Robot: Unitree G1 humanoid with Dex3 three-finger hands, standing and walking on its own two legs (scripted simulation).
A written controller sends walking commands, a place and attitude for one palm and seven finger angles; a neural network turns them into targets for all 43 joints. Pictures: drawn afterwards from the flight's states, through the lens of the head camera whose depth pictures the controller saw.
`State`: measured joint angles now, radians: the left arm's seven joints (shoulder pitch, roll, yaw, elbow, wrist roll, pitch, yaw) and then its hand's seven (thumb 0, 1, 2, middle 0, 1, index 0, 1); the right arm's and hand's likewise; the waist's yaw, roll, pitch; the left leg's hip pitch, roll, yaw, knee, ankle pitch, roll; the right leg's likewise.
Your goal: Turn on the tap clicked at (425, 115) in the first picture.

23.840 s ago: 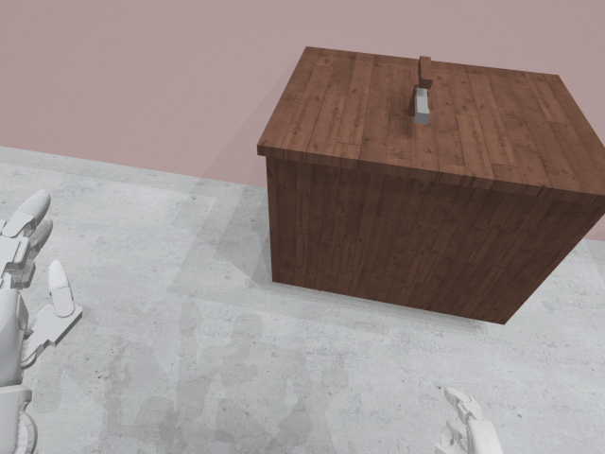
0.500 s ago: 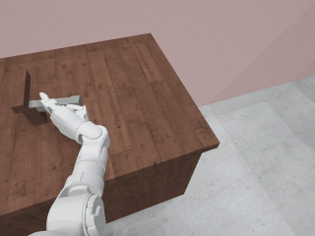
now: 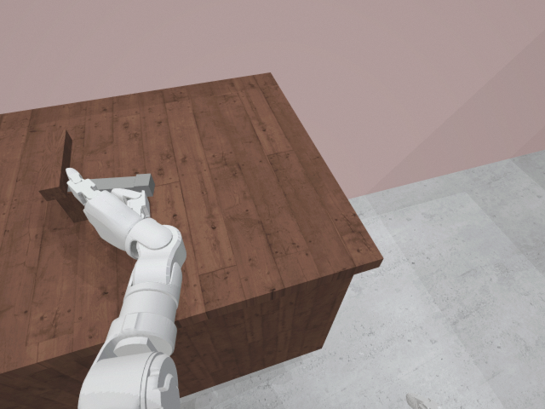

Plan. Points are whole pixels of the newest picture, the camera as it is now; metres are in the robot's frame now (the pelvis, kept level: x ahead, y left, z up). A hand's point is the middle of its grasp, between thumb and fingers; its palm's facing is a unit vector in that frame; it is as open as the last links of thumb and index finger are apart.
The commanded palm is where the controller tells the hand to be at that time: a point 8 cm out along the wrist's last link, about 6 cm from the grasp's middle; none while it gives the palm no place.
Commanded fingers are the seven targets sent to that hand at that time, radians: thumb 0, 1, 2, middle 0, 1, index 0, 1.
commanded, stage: lift the hand up off the lever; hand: left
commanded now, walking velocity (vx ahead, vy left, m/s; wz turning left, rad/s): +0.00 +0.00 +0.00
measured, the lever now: (144, 185) +0.47 +0.23 +0.05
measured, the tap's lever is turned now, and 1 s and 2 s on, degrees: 78 78 78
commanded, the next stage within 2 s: draw the hand back beside the body in 1.38 s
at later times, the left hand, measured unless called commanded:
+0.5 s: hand (140, 193) +0.40 +0.20 +0.11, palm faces +0.82 -0.57 -0.07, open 7.8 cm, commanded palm +0.34 +0.21 +0.11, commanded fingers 0.00 0.90 0.90 -0.15 -0.15 -0.15 -0.15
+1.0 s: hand (131, 185) +0.39 +0.21 +0.13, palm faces +0.82 -0.57 -0.07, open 7.8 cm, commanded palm +0.33 +0.21 +0.13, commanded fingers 0.00 0.90 0.90 -0.15 -0.15 -0.15 -0.15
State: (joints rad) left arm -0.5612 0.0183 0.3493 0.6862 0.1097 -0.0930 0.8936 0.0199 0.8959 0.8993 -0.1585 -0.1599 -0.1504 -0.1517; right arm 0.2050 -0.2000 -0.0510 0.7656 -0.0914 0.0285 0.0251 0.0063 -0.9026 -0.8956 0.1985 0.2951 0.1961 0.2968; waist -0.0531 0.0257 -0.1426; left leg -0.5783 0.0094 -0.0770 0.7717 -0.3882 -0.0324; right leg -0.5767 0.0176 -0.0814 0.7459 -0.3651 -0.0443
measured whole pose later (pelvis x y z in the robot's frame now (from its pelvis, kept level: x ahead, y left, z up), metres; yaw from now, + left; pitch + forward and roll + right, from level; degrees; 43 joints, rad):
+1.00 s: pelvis -0.01 +0.00 +0.01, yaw +0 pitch +6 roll +0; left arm -0.53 0.00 0.27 0.52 0.07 0.07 0.88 0.02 0.90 0.90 -0.15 -0.15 -0.15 -0.15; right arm 0.16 -0.20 -0.04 0.77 -0.06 0.04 0.00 0.01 -0.90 -0.90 0.20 0.30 0.20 0.30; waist -0.01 0.03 -0.11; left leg -0.42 0.01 -0.07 0.64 -0.32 -0.03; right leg -0.42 0.02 -0.08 0.63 -0.31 -0.05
